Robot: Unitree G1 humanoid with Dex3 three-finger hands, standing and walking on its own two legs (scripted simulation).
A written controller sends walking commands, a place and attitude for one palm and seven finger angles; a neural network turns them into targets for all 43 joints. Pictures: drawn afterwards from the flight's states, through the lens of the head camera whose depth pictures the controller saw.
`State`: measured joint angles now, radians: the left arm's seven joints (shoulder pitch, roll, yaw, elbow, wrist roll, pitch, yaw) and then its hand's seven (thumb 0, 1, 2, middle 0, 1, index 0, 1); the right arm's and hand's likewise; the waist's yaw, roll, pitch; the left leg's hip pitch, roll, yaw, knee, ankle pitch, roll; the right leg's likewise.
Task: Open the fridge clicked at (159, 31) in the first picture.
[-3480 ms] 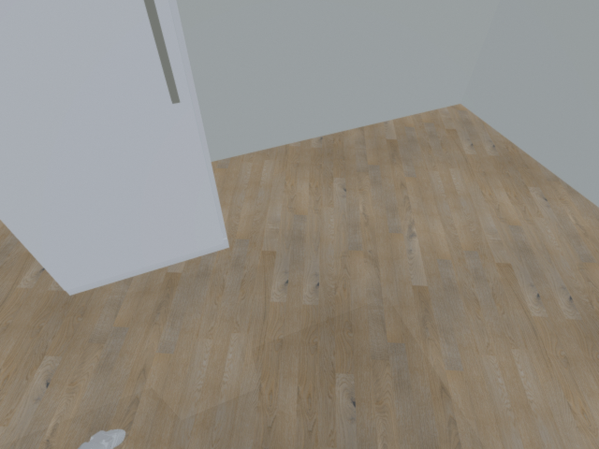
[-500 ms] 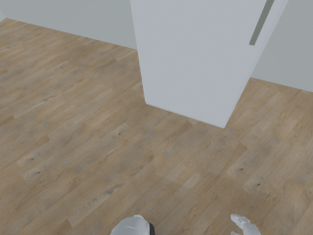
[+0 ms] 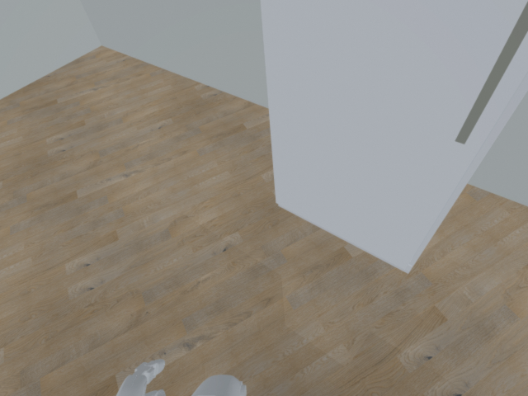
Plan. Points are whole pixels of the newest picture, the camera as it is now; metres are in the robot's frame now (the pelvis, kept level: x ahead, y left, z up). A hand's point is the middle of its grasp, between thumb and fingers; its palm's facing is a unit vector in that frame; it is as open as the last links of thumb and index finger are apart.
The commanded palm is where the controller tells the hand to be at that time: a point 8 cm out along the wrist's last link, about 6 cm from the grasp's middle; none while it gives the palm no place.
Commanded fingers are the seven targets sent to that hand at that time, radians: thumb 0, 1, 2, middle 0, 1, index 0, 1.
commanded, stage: walk to a spot facing it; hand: right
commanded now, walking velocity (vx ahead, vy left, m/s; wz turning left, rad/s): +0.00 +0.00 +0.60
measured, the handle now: (501, 65) +0.61 -0.41 +0.15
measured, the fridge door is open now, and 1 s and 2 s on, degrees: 0 0 0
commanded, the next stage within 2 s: none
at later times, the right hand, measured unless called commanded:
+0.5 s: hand (352, 369) +0.19 -0.13 -0.15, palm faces -0.31 +0.91 -0.27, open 7.4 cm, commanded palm none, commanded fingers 0.00 -0.90 -0.90 0.20 0.30 0.20 0.30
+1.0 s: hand (369, 353) +0.22 -0.17 -0.17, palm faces -0.54 +0.82 -0.18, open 7.4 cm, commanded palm none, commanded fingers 0.00 -0.90 -0.90 0.20 0.30 0.20 0.30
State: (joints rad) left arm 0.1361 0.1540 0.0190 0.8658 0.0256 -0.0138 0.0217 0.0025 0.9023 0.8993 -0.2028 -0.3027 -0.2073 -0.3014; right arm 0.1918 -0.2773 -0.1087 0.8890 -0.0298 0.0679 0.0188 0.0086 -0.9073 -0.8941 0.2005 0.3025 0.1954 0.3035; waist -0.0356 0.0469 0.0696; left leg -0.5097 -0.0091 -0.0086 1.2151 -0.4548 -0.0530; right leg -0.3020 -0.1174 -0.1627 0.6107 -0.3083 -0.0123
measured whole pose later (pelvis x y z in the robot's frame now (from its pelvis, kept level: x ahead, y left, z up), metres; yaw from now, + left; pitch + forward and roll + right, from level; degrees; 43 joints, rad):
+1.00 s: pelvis +0.04 -0.03 +0.01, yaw +37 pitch +0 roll +3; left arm 0.20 0.17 0.03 0.89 0.02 0.00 0.03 0.01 0.90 0.90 -0.20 -0.30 -0.21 -0.30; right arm 0.20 -0.26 -0.10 0.91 -0.03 0.09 0.03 0.01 -0.91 -0.89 0.20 0.30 0.19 0.30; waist -0.02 0.04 0.08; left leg -0.49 0.03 0.00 1.16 -0.39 -0.08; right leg -0.22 -0.10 -0.21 0.49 -0.28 -0.04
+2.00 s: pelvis +0.14 +0.06 +0.01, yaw +73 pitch +0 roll +3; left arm 0.30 0.15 0.03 0.98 0.02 -0.03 0.03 0.01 0.91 0.90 -0.20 -0.30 -0.21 -0.30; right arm 0.20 -0.25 -0.11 0.95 -0.03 0.07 0.03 0.01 -0.91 -0.89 0.20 0.30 0.19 0.30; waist -0.01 0.03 0.08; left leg -0.57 0.06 0.05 1.16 -0.28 -0.06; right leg -0.12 -0.10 -0.29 0.45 -0.32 -0.04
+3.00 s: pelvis +0.16 +0.17 +0.00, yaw +67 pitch +2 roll +2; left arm 0.22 0.23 0.08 0.93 0.03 0.05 0.00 0.01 0.90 0.90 -0.20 -0.30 -0.21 -0.30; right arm 0.16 -0.22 -0.08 0.91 -0.01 0.04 -0.02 0.01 -0.91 -0.89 0.20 0.30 0.19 0.30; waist 0.04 -0.05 0.07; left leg -0.33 0.03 0.02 0.72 -0.42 -0.06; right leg -0.38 0.03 0.08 0.51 -0.16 -0.02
